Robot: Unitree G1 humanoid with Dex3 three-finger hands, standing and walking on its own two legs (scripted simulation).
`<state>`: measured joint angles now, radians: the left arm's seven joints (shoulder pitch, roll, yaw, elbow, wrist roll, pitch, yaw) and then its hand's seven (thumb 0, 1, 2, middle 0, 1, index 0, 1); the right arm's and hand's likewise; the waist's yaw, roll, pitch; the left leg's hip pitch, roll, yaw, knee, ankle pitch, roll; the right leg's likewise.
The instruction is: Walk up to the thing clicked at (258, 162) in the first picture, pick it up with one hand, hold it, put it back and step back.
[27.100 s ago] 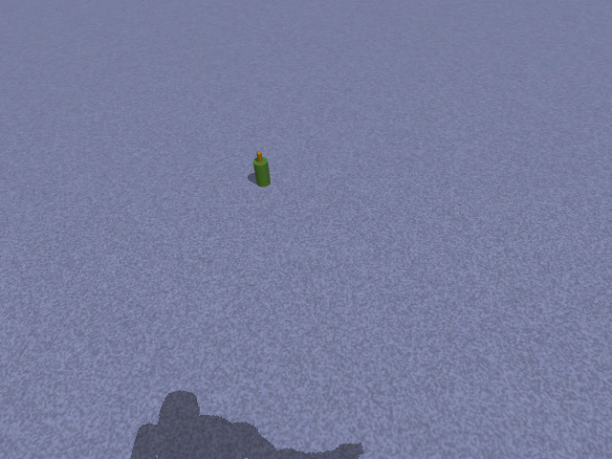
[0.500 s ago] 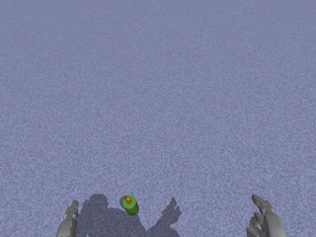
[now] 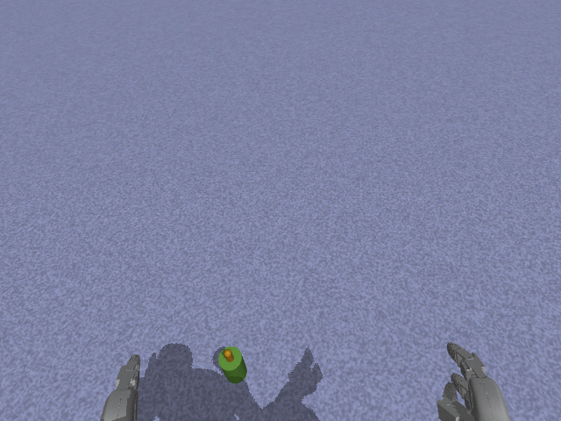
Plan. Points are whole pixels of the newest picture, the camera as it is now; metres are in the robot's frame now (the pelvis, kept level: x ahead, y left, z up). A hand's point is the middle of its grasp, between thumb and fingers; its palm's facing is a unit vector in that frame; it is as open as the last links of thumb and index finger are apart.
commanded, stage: home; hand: left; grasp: from the side
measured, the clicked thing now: (232, 362) +0.42 +0.19 -0.63
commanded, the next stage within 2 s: stand in 0.44 s
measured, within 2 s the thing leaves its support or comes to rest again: neither
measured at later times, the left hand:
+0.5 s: hand out of the picture +0.17 +0.19 -0.06, palm faces +0.10 -0.95 -0.29, open 17.5 cm
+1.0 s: hand out of the picture +0.16 +0.21 -0.09, palm faces -0.02 -0.94 -0.34, open 9.1 cm
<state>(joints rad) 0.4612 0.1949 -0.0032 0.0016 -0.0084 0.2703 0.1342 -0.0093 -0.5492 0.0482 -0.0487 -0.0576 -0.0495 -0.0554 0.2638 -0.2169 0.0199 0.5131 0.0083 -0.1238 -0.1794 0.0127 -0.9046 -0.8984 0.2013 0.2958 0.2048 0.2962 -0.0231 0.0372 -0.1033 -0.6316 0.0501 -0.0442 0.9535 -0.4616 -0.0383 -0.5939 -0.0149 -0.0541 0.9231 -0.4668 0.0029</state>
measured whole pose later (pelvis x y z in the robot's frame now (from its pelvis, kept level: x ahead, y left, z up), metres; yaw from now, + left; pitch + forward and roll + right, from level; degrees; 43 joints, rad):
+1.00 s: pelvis +0.00 +0.00 +0.01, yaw +0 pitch +3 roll +0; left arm 0.27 0.27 -0.01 0.41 0.07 0.08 0.04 0.00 0.58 0.82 -0.20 -0.29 -0.20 -0.29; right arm 0.17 -0.26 0.02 0.73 -0.08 -0.04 -0.06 0.01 -0.91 -0.90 0.20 0.30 0.21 0.30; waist 0.01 -0.01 -0.01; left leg -0.50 0.02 -0.02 0.87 -0.42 -0.02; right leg -0.49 -0.05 -0.03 0.88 -0.45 0.01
